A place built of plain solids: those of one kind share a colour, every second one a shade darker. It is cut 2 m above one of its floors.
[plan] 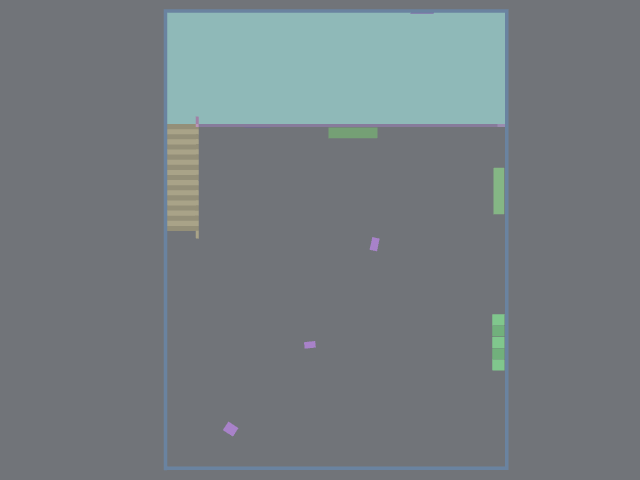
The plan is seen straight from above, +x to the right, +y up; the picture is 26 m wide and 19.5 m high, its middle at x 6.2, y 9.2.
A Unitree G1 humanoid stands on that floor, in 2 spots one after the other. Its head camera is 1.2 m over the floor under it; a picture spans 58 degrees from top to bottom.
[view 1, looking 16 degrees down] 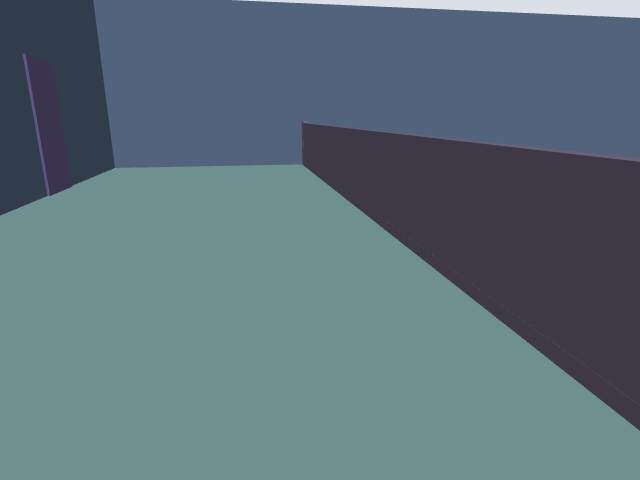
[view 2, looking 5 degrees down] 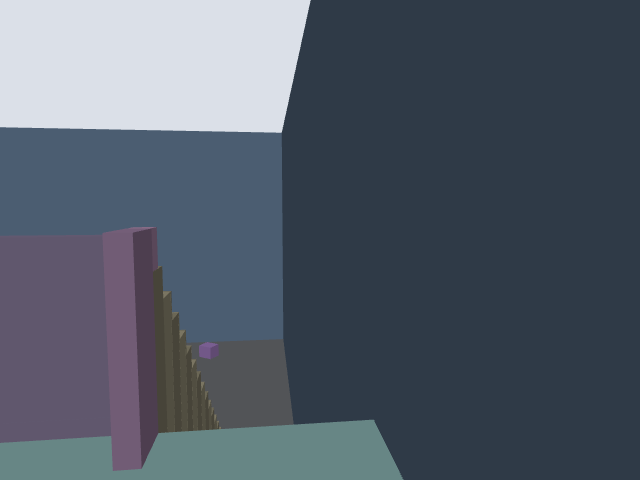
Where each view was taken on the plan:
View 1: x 2.58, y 15.41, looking -10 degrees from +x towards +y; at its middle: gal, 4.35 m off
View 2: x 0.57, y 16.16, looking -97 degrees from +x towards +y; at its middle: wall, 4.75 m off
